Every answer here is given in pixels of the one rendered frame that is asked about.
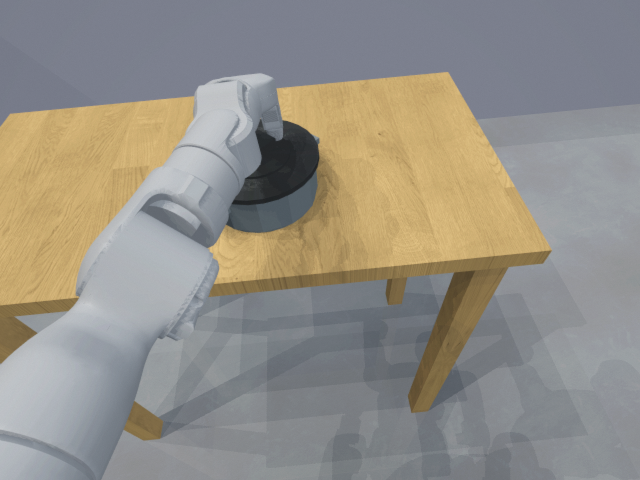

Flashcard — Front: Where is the lid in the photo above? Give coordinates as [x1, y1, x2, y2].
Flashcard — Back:
[232, 119, 319, 205]

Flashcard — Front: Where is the knob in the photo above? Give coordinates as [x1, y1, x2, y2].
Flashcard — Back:
[255, 129, 277, 157]

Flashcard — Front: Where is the robot left forearm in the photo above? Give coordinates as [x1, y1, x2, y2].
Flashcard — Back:
[76, 77, 262, 297]

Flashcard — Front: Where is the table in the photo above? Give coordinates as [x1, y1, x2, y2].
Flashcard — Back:
[0, 72, 552, 441]

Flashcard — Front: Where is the pot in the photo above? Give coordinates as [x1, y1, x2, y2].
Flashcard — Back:
[226, 134, 320, 233]

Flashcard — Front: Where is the robot left hand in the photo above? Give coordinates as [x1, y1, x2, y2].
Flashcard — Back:
[205, 73, 283, 165]

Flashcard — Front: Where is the robot left upper arm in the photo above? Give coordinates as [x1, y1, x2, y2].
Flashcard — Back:
[0, 211, 219, 480]

